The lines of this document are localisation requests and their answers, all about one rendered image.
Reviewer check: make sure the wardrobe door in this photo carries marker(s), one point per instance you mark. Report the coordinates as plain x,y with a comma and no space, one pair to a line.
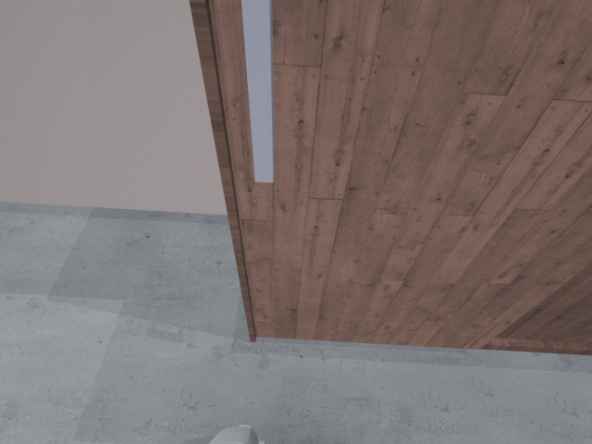
565,315
433,165

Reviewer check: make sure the handle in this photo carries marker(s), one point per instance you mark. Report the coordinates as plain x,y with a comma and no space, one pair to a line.
257,16

